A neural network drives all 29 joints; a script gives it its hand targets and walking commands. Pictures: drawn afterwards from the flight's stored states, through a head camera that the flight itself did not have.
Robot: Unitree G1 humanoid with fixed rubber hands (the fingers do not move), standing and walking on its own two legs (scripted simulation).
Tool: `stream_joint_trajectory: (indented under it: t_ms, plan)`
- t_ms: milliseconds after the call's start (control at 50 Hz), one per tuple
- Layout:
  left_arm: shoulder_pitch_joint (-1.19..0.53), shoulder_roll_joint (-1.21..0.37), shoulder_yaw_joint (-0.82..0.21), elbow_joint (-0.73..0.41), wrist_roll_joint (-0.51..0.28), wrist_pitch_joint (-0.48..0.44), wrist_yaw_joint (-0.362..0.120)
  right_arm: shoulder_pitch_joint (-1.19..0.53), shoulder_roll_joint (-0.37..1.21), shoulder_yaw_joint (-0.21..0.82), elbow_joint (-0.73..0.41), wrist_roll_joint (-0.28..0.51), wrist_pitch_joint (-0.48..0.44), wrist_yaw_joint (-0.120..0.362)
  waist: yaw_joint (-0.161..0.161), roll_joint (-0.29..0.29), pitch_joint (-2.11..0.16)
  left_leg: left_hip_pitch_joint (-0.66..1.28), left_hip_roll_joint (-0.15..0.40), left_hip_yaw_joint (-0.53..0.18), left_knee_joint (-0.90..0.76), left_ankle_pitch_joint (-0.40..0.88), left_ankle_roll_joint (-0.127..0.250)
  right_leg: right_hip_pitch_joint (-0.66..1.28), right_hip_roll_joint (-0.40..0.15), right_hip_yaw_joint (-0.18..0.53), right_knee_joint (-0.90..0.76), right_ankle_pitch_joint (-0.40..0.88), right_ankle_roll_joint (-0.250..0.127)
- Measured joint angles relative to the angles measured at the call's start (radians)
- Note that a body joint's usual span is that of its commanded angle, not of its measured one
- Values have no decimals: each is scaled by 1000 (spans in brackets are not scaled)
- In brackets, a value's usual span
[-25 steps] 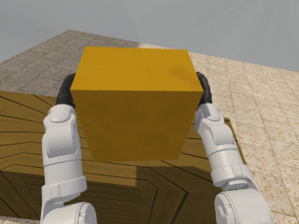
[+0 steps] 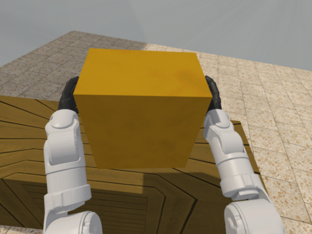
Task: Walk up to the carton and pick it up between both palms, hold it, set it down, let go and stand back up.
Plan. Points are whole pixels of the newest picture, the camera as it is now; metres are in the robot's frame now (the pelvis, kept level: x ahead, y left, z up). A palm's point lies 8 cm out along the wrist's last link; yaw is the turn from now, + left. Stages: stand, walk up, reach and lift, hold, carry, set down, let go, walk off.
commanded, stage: hold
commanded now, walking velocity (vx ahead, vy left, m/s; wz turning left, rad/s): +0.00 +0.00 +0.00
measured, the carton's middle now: (143, 115) +0.38 +0.01 +0.15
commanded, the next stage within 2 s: none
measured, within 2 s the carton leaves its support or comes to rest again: neither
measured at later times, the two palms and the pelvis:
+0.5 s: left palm (70, 111) +0.35 +0.18 +0.19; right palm (212, 108) +0.36 -0.16 +0.19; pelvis +0.00 +0.00 +0.00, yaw +0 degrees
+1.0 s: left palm (70, 114) +0.35 +0.18 +0.18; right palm (212, 108) +0.36 -0.16 +0.19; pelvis +0.00 +0.00 +0.00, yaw +0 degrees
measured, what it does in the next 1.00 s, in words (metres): stands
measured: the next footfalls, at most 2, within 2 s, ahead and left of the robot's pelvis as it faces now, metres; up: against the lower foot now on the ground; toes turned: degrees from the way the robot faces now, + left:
none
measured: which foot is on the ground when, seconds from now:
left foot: down 0.00-1.00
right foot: down 0.00-1.00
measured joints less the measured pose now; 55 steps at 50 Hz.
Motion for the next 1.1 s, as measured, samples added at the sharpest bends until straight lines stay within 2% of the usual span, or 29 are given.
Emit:
stream_joint_trajectory:
  t_ms: [580,740,1100]
  plan:
    - [13,-4,-10,-12,-2,3,7,5,-6,1,-6,4,0,7,-2,2,0,0,-1,3,2,-2,1,0,-1,2,0,-1,2]
    - [-7,16,0,30,-17,-23,0,-6,-2,6,2,-1,-8,-8,-1,-21,-8,-18,0,1,-1,5,1,-19,-1,0,2,3,1]
    - [8,5,-23,23,-20,-23,21,0,-12,-8,9,2,-18,14,1,-18,-11,-28,-3,9,0,7,4,-36,-4,8,11,4,3]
